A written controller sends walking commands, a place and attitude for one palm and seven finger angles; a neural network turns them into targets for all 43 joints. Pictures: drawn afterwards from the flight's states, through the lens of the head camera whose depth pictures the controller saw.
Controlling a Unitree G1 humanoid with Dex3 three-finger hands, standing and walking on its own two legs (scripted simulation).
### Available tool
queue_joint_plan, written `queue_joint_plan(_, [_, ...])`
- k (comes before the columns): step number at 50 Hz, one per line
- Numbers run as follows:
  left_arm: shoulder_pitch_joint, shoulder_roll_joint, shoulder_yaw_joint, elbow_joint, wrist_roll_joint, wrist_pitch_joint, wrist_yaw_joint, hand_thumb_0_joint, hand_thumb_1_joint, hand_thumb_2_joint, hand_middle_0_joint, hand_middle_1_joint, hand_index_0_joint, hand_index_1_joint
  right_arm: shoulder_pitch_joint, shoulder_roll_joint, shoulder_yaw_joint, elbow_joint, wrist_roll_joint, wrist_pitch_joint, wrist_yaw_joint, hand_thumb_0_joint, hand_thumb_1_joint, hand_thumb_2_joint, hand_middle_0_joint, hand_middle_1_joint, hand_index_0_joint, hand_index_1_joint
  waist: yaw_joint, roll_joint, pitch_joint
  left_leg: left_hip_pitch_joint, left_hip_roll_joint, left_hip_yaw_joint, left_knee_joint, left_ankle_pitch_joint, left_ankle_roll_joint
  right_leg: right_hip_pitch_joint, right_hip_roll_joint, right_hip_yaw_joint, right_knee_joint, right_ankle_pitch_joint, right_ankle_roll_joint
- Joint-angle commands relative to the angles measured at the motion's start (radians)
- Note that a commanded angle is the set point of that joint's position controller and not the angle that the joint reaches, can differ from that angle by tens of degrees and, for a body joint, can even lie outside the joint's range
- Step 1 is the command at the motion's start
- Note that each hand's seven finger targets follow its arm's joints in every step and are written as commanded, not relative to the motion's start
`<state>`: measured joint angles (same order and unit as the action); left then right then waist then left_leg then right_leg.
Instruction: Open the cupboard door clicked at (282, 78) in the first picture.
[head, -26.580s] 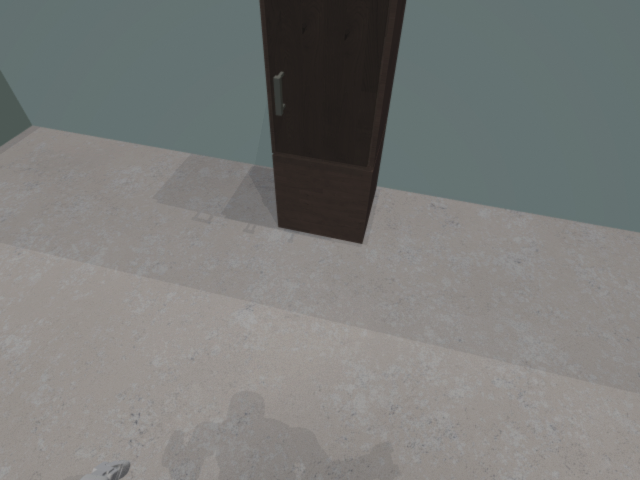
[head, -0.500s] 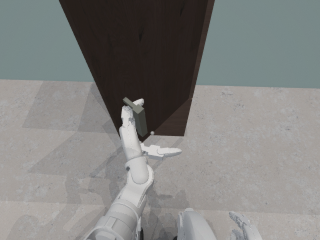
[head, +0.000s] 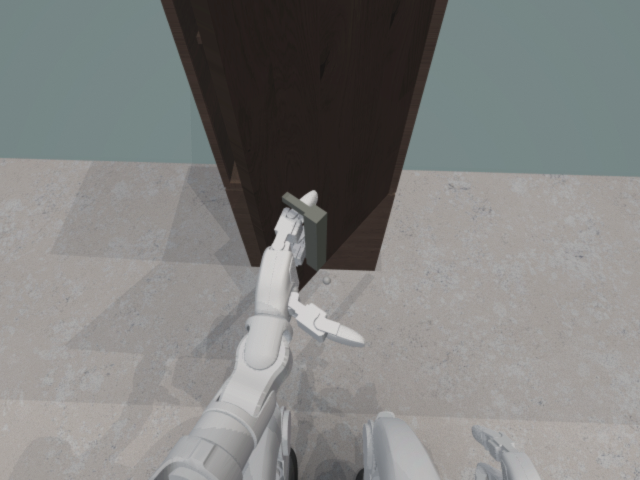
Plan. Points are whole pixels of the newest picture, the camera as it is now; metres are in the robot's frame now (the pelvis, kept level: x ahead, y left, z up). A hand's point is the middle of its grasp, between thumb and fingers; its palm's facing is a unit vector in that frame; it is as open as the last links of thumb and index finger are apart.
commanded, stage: slide the hand sideways off the handle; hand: left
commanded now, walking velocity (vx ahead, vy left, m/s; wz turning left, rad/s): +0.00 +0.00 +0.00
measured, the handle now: (304, 232) +0.42 +0.03 +0.03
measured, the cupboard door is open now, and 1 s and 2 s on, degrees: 53 53 53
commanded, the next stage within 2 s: draw the hand back to the body in 0.90 s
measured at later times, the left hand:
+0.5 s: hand (301, 329) +0.29 +0.03 +0.02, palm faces -0.09 -1.00 +0.01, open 16.3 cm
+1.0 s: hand (271, 365) +0.25 +0.06 +0.01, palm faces -0.10 -1.00 +0.00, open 16.4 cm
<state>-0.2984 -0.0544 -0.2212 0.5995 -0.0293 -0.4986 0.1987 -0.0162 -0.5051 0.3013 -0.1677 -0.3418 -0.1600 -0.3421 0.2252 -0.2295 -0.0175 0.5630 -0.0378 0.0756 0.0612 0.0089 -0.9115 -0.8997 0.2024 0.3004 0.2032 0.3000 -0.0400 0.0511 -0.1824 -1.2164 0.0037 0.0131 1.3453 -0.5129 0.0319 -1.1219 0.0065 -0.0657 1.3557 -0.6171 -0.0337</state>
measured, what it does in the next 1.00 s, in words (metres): stands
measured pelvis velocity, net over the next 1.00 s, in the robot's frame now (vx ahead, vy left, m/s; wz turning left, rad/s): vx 0.01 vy -0.02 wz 0.01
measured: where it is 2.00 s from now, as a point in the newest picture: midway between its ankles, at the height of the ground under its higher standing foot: outside the picture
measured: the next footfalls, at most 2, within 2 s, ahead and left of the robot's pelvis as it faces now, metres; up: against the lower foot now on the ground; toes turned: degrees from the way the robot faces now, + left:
none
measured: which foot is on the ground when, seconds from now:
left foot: down 0.00-1.00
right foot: down 0.00-1.00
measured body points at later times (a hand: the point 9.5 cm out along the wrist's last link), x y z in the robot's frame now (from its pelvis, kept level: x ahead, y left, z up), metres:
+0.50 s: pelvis +0.01 -0.01 +0.00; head +0.10 -0.01 +0.44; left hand +0.29 +0.09 +0.02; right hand +0.19 -0.22 -0.11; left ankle +0.06 +0.10 -0.60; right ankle +0.02 -0.11 -0.60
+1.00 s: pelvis +0.01 -0.02 -0.02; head +0.11 -0.03 +0.42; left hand +0.25 +0.12 +0.02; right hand +0.20 -0.25 -0.12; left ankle +0.06 +0.10 -0.60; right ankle +0.02 -0.11 -0.60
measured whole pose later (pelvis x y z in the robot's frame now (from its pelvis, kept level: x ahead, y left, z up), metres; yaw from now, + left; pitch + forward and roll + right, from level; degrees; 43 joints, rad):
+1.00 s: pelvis +0.01 -0.02 -0.02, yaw +1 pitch +22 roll -1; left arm 0.27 0.10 -0.16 0.09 -0.08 -0.53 -0.03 -0.01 -0.50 0.30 -0.15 -0.30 -0.15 -0.30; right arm 0.17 -0.22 0.00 0.46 -0.02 0.03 0.01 0.01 -0.91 -0.90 0.20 0.30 0.20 0.30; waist 0.01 0.04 -0.21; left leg -1.26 0.02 -0.02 1.43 -0.57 -0.01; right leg -1.16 0.02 -0.10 1.45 -0.68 -0.07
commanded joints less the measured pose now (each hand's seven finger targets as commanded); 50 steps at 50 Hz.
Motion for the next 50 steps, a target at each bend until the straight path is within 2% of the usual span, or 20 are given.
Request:
queue_joint_plan(1, [-0.083, -0.060, -0.008, -0.176, 0.070, -0.061, 0.054, 0.000, -0.500, 0.300, -0.150, -0.300, -0.150, -0.300, 0.012, -0.105, -0.041, -0.150, -0.003, -0.020, 0.020, 0.000, -0.900, -0.900, 0.200, 0.300, 0.200, 0.300, -0.025, -0.155, -0.341, 0.324, -0.010, -0.071, -0.157, 0.171, -0.009, 0.067, 0.019, 0.016, -0.197, 0.238, -0.013])
queue_joint_plan(4, [-0.078, -0.039, -0.017, -0.236, 0.157, -0.109, 0.095, 0.000, -0.500, 0.300, -0.150, -0.300, -0.150, -0.300, 0.002, -0.099, -0.046, -0.156, -0.012, -0.009, 0.036, 0.000, -0.900, -0.900, 0.200, 0.300, 0.200, 0.300, -0.016, -0.104, -0.357, 0.313, -0.014, -0.067, -0.128, 0.165, -0.012, 0.040, 0.014, 0.028, -0.168, 0.232, -0.019])
queue_joint_plan(6, [-0.037, -0.027, -0.020, -0.286, 0.173, -0.124, 0.102, 0.000, -0.500, 0.300, -0.150, -0.300, -0.150, -0.300, -0.003, -0.099, -0.049, -0.173, -0.012, -0.004, 0.041, 0.000, -0.900, -0.900, 0.200, 0.300, 0.200, 0.300, -0.003, -0.070, -0.384, 0.334, -0.013, -0.066, -0.128, 0.174, -0.016, 0.039, 0.015, 0.032, -0.162, 0.233, -0.023])
queue_joint_plan(7, [-0.007, -0.035, -0.025, -0.286, 0.165, -0.122, 0.097, 0.000, -0.500, 0.300, -0.150, -0.300, -0.150, -0.300, -0.018, -0.099, -0.045, -0.180, -0.011, 0.001, 0.041, 0.000, -0.900, -0.900, 0.200, 0.300, 0.200, 0.300, 0.003, -0.047, -0.378, 0.343, -0.014, -0.066, -0.137, 0.160, -0.019, 0.038, 0.014, 0.029, -0.168, 0.221, -0.024])
queue_joint_plan(11, [0.022, -0.006, -0.021, -0.367, 0.121, -0.102, 0.066, 0.000, -0.500, 0.300, -0.150, -0.300, -0.150, -0.300, -0.032, -0.101, -0.039, -0.199, 0.000, 0.016, 0.023, 0.000, -0.900, -0.900, 0.200, 0.300, 0.200, 0.300, 0.000, -0.068, -0.365, 0.358, -0.010, -0.068, -0.157, 0.136, -0.017, 0.070, 0.017, 0.037, -0.195, 0.210, -0.021])
queue_joint_plan(12, [0.024, -0.013, -0.031, -0.372, 0.108, -0.093, 0.056, 0.000, -0.500, 0.300, -0.150, -0.300, -0.150, -0.300, -0.042, -0.099, -0.037, -0.201, 0.003, 0.018, 0.018, 0.000, -0.900, -0.900, 0.200, 0.300, 0.200, 0.300, -0.005, -0.050, -0.359, 0.362, -0.012, -0.066, -0.160, 0.124, -0.016, 0.068, 0.015, 0.036, -0.203, 0.205, -0.019])
queue_joint_plan(19, [0.144, -0.011, -0.054, -0.444, 0.049, -0.073, -0.020, 0.000, -0.500, 0.300, -0.150, -0.300, -0.150, -0.300, -0.051, -0.091, -0.030, -0.209, 0.016, 0.005, -0.010, 0.000, -0.900, -0.900, 0.200, 0.300, 0.200, 0.300, -0.010, -0.132, -0.335, 0.337, -0.011, -0.064, -0.157, 0.140, -0.008, 0.119, 0.014, 0.039, -0.222, 0.234, -0.008])
queue_joint_plan(20, [0.158, 0.000, -0.051, -0.456, 0.048, -0.080, -0.029, 0.000, -0.500, 0.300, -0.150, -0.300, -0.150, -0.300, -0.052, -0.089, -0.029, -0.210, 0.016, 0.000, -0.013, 0.000, -0.900, -0.900, 0.200, 0.300, 0.200, 0.300, -0.009, -0.149, -0.326, 0.321, -0.013, -0.062, -0.152, 0.134, -0.007, 0.129, 0.014, 0.044, -0.225, 0.231, -0.008])
queue_joint_plan(21, [0.152, 0.009, -0.055, -0.487, 0.050, -0.092, -0.037, 0.000, -0.500, 0.300, -0.150, -0.300, -0.150, -0.300, -0.056, -0.090, -0.027, -0.214, 0.017, -0.007, -0.015, 0.000, -0.900, -0.900, 0.200, 0.300, 0.200, 0.300, -0.008, -0.118, -0.333, 0.326, -0.011, -0.063, -0.146, 0.137, -0.007, 0.113, 0.013, 0.045, -0.214, 0.228, -0.010])
queue_joint_plan(24, [0.164, 0.029, -0.049, -0.497, 0.054, -0.115, -0.053, 0.000, -0.500, 0.300, -0.150, -0.300, -0.150, -0.300, -0.067, -0.085, -0.025, -0.207, 0.014, -0.021, -0.021, 0.000, -0.900, -0.900, 0.200, 0.300, 0.200, 0.300, -0.009, -0.098, -0.315, 0.310, -0.017, -0.063, -0.123, 0.136, -0.006, 0.089, 0.010, 0.051, -0.206, 0.226, -0.010])
queue_joint_plan(29, [0.316, 0.083, 0.008, -0.539, 0.038, -0.123, -0.079, 0.000, -0.500, 0.300, -0.150, -0.300, -0.150, -0.300, -0.077, -0.080, -0.025, -0.226, 0.013, -0.033, -0.021, 0.000, -0.900, -0.900, 0.200, 0.300, 0.200, 0.300, 0.031, -0.090, -0.356, 0.298, -0.024, -0.049, -0.107, 0.187, -0.008, 0.144, 0.009, 0.065, -0.189, 0.297, -0.012])
queue_joint_plan(31, [0.358, 0.100, 0.023, -0.565, 0.028, -0.110, -0.093, 0.000, -0.500, 0.300, -0.150, -0.300, -0.150, -0.300, -0.074, -0.079, -0.025, -0.236, 0.015, -0.033, -0.022, 0.000, -0.900, -0.900, 0.200, 0.300, 0.200, 0.300, 0.035, -0.081, -0.357, 0.291, -0.023, -0.043, -0.103, 0.193, -0.007, 0.159, 0.009, 0.072, -0.190, 0.315, -0.011])
queue_joint_plan(35, [0.433, 0.127, 0.040, -0.637, 0.003, -0.103, -0.131, 0.000, -0.500, 0.300, -0.150, -0.300, -0.150, -0.300, -0.083, -0.074, -0.024, -0.250, 0.022, -0.039, -0.030, 0.000, -0.900, -0.900, 0.200, 0.300, 0.200, 0.300, 0.034, -0.097, -0.335, 0.249, -0.025, -0.034, -0.089, 0.168, -0.005, 0.199, 0.004, 0.102, -0.213, 0.318, -0.002])
queue_joint_plan(36, [0.417, 0.120, 0.026, -0.653, -0.002, -0.104, -0.142, 0.000, -0.500, 0.300, -0.150, -0.300, -0.150, -0.300, -0.074, -0.076, -0.025, -0.250, 0.023, -0.043, -0.032, 0.000, -0.900, -0.900, 0.200, 0.300, 0.200, 0.300, 0.013, -0.108, -0.327, 0.250, -0.021, -0.038, -0.081, 0.167, -0.001, 0.180, 0.006, 0.100, -0.211, 0.319, 0.002])
queue_joint_plan(39, [0.428, 0.139, 0.036, -0.686, -0.025, -0.116, -0.176, 0.000, -0.500, 0.300, -0.150, -0.300, -0.150, -0.300, -0.075, -0.076, -0.022, -0.244, 0.023, -0.060, -0.042, 0.000, -0.900, -0.900, 0.200, 0.300, 0.200, 0.300, 0.002, -0.107, -0.302, 0.213, -0.020, -0.041, -0.059, 0.145, -0.002, 0.180, -0.001, 0.115, -0.220, 0.309, 0.009])
queue_joint_plan(42, [0.495, 0.159, 0.062, -0.687, -0.045, -0.123, -0.209, 0.000, -0.500, 0.300, -0.150, -0.300, -0.150, -0.300, -0.076, -0.079, -0.023, -0.244, 0.024, -0.077, -0.051, 0.000, -0.900, -0.900, 0.200, 0.300, 0.200, 0.300, 0.008, -0.108, -0.300, 0.197, -0.018, -0.044, -0.046, 0.146, -0.003, 0.169, 0.001, 0.116, -0.206, 0.309, 0.008])
queue_joint_plan(43, [0.495, 0.166, 0.065, -0.703, -0.048, -0.124, -0.217, 0.000, -0.500, 0.300, -0.150, -0.300, -0.150, -0.300, -0.080, -0.081, -0.024, -0.245, 0.024, -0.082, -0.052, 0.000, -0.900, -0.900, 0.200, 0.300, 0.200, 0.300, 0.011, -0.087, -0.297, 0.195, -0.017, -0.043, -0.044, 0.145, -0.003, 0.157, 0.002, 0.112, -0.199, 0.294, 0.004])
queue_joint_plan(45, [0.492, 0.159, 0.056, -0.697, -0.056, -0.114, -0.228, 0.000, -0.500, 0.300, -0.150, -0.300, -0.150, -0.300, -0.077, -0.080, -0.022, -0.244, 0.024, -0.092, -0.054, 0.000, -0.900, -0.900, 0.200, 0.300, 0.200, 0.300, 0.000, -0.110, -0.284, 0.169, -0.017, -0.046, -0.032, 0.118, -0.003, 0.151, -0.003, 0.127, -0.211, 0.264, 0.011])
queue_joint_plan(46, [0.480, 0.167, 0.065, -0.711, -0.058, -0.111, -0.231, 0.000, -0.500, 0.300, -0.150, -0.300, -0.150, -0.300, -0.075, -0.083, -0.023, -0.243, 0.024, -0.098, -0.055, 0.000, -0.900, -0.900, 0.200, 0.300, 0.200, 0.300, 0.002, -0.089, -0.295, 0.172, -0.015, -0.047, -0.027, 0.127, -0.001, 0.141, 0.001, 0.123, -0.200, 0.260, 0.007])
queue_joint_plan(50, [0.492, 0.193, 0.097, -0.725, -0.060, -0.091, -0.228, 0.000, -0.500, 0.300, -0.150, -0.300, -0.150, -0.300, -0.067, -0.085, -0.024, -0.251, 0.023, -0.107, -0.059, 0.000, -0.900, -0.900, 0.200, 0.300, 0.200, 0.300, 0.013, -0.104, -0.311, 0.153, -0.015, -0.043, -0.019, 0.114, -0.002, 0.151, -0.003, 0.134, -0.201, 0.233, 0.010])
